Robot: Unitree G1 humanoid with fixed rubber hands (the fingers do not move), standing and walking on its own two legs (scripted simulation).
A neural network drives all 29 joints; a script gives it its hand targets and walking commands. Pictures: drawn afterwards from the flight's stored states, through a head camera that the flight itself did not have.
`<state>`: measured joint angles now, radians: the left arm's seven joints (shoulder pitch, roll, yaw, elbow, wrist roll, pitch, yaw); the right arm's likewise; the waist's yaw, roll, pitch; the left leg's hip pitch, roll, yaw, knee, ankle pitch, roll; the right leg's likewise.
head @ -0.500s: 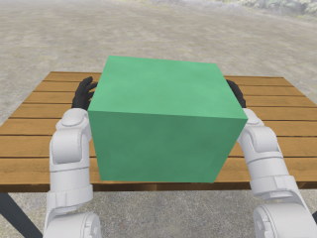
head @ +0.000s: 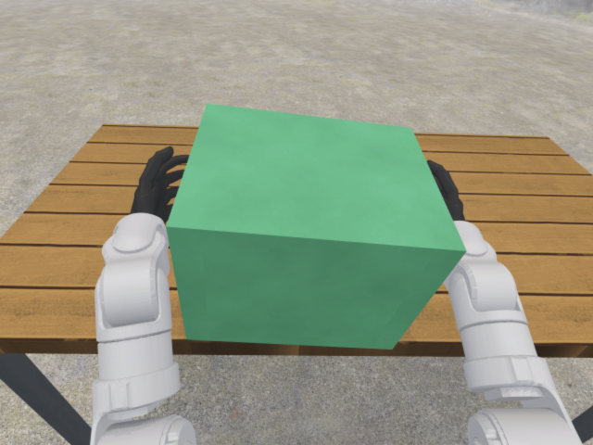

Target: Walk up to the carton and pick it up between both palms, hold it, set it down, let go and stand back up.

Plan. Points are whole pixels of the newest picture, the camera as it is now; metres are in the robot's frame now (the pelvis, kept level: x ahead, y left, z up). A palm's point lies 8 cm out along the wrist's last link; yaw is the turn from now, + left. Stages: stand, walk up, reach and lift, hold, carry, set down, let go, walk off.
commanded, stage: set down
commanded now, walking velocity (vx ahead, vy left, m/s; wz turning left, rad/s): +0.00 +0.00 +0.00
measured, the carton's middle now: (302, 230) +0.35 +0.01 +0.16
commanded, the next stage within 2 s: none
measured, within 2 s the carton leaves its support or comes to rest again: neither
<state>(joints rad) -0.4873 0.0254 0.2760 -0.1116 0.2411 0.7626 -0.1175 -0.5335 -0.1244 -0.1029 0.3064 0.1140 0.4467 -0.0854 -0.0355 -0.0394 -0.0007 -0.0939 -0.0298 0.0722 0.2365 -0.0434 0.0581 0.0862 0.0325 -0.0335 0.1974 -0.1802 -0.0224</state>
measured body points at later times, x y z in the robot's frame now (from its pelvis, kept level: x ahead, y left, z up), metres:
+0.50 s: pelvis +0.02 -0.04 +0.00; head -0.02 -0.01 +0.45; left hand +0.37 +0.16 +0.16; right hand +0.38 -0.20 +0.14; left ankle +0.07 +0.08 -0.75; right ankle -0.04 -0.10 -0.75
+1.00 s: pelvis +0.02 -0.04 +0.00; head +0.00 -0.02 +0.45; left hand +0.39 +0.17 +0.12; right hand +0.40 -0.20 +0.12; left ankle +0.07 +0.08 -0.75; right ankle -0.04 -0.10 -0.75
